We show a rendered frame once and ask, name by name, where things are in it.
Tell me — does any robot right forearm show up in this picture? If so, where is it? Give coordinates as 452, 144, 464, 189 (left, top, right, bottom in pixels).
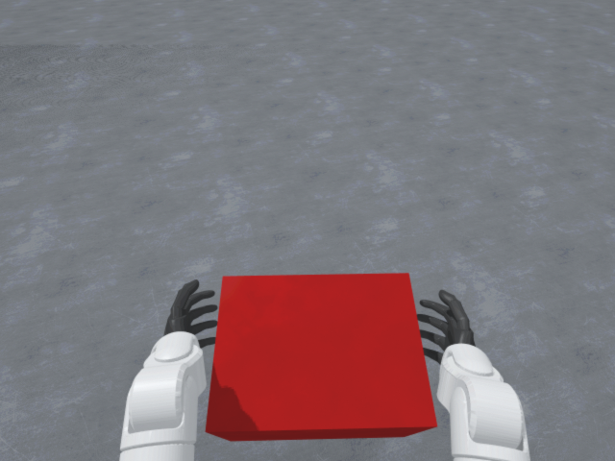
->
437, 344, 530, 461

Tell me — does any left robot hand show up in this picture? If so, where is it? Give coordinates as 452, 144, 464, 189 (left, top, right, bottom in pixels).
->
163, 279, 217, 349

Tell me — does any robot left forearm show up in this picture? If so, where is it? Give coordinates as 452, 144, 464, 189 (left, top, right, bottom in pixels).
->
119, 331, 207, 461

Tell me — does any carton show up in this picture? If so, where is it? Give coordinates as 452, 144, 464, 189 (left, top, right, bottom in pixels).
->
206, 273, 437, 441

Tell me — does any right robot hand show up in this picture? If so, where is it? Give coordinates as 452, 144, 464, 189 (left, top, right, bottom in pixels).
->
417, 290, 476, 365

